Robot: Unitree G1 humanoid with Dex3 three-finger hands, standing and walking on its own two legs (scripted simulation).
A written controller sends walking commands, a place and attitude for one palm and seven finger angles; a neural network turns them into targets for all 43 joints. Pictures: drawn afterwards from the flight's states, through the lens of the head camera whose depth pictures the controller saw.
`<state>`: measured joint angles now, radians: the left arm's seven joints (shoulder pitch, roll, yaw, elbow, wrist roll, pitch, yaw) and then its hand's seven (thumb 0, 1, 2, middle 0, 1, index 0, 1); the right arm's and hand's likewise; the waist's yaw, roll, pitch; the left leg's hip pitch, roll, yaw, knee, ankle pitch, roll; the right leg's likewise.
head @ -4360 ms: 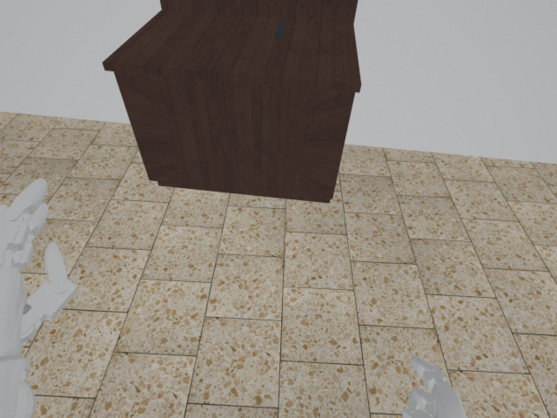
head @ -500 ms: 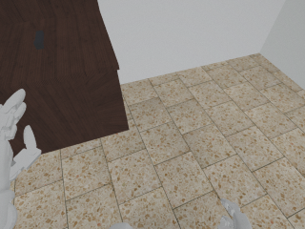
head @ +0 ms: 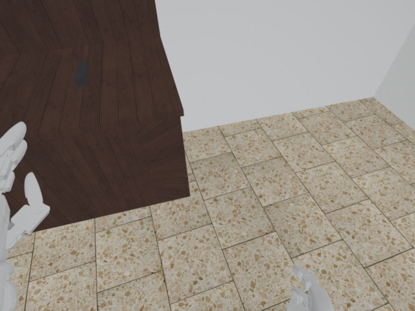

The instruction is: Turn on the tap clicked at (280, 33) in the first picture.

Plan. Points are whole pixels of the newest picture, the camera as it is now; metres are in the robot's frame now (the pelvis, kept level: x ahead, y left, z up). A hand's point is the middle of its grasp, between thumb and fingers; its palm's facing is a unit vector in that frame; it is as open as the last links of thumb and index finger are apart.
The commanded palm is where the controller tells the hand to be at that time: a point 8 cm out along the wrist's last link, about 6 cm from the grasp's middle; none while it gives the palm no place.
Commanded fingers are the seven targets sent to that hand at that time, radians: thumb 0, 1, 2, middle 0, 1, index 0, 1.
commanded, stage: take the last steps up to it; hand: left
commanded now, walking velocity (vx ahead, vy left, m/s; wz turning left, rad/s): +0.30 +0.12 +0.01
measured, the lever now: (80, 80) +0.74 +0.45 +0.05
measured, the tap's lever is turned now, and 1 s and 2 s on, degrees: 0 0 0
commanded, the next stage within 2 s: come to a stop and stand still in 1.02 s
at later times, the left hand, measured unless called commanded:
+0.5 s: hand (48, 131) +0.36 +0.30 +0.19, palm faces +0.37 -0.81 -0.44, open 7.4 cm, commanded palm +0.29 +0.34 +0.18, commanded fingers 0.00 0.90 0.90 -0.20 -0.30 -0.20 -0.30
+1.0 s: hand (85, 98) +0.47 +0.28 +0.18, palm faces +0.34 -0.82 -0.45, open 7.4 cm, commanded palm +0.41 +0.33 +0.18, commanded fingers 0.00 0.90 0.90 -0.20 -0.30 -0.20 -0.30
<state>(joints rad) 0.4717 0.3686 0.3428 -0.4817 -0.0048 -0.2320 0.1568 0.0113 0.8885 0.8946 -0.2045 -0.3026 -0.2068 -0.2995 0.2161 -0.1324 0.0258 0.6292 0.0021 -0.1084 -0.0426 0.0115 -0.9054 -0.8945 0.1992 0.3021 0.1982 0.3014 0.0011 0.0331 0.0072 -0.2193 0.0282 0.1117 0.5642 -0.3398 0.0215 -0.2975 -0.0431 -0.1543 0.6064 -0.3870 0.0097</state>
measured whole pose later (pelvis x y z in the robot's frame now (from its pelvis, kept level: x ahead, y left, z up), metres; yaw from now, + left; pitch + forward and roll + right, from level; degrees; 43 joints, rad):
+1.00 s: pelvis +0.24 +0.06 +0.01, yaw -1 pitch +0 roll +2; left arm 0.48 0.36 0.35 -0.53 -0.01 -0.25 0.15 0.01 0.88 0.89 -0.21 -0.30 -0.21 -0.30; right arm 0.16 -0.23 -0.02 0.62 0.00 -0.05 -0.05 0.01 -0.91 -0.89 0.20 0.30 0.20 0.30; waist -0.01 -0.03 0.08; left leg -0.45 0.08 0.08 0.83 -0.33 -0.02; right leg -0.24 -0.06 -0.16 0.52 -0.29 -0.05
